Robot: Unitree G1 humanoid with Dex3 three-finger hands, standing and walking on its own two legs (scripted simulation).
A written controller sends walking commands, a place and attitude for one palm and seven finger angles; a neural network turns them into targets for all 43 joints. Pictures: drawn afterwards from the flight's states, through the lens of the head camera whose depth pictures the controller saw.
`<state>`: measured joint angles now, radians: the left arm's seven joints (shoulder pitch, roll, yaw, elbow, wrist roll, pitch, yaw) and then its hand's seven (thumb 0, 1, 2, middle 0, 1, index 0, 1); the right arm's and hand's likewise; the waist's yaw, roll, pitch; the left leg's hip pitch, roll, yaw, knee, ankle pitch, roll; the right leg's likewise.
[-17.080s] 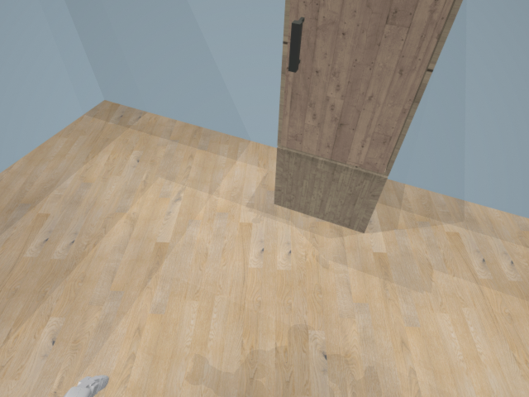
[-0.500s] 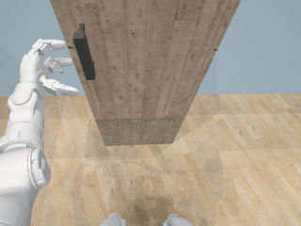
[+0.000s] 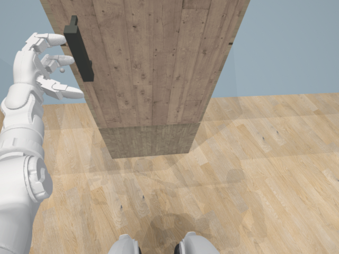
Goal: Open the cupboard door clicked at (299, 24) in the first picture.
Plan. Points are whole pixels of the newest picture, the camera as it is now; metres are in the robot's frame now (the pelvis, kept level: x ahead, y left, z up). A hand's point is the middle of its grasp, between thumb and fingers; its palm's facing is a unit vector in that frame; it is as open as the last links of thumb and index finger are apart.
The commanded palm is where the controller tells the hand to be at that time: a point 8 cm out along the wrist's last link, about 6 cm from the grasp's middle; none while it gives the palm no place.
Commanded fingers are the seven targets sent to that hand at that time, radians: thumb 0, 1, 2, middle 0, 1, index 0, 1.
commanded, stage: slide the fingers in behind the handle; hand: left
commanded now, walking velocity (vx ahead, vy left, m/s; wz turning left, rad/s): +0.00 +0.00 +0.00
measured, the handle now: (81, 50) +0.58 +0.17 +0.11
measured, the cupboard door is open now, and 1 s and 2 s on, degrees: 0 1 2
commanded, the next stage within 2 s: close the thumb around the handle in 1.36 s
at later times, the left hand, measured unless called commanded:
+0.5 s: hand (73, 68) +0.51 +0.18 +0.11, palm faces +0.01 -1.00 +0.01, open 14.0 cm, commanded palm +0.49 +0.22 +0.11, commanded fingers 0.00 -0.50 0.30 -0.30 -1.20 -0.30 -1.20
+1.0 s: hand (89, 69) +0.51 +0.14 +0.11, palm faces +0.01 -1.00 -0.01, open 14.2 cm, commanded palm +0.49 +0.18 +0.11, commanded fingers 0.00 -0.50 0.30 -0.30 -1.20 -0.30 -1.20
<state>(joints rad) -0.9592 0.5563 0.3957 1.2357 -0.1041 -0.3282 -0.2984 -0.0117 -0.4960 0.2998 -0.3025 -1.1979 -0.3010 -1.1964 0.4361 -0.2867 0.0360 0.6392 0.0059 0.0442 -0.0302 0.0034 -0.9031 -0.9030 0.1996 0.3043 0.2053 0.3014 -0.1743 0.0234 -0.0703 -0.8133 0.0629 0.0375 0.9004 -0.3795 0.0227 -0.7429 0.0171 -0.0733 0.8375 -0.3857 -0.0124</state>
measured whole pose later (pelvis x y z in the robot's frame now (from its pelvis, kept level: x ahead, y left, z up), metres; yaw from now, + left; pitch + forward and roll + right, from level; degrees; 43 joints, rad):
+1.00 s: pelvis +0.01 +0.00 +0.00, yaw +1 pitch +16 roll -2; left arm -0.92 0.35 0.27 1.15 -0.11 -0.36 -0.11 -0.01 -0.50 0.30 -0.26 -1.19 -0.26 -1.19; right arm 0.40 -0.26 0.01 0.67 -0.01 0.03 0.02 0.00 -0.90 -0.90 0.20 0.30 0.20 0.30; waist -0.13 0.03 -0.09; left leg -0.77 0.05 0.03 0.88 -0.39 0.02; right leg -0.71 0.00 -0.07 0.84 -0.41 -0.01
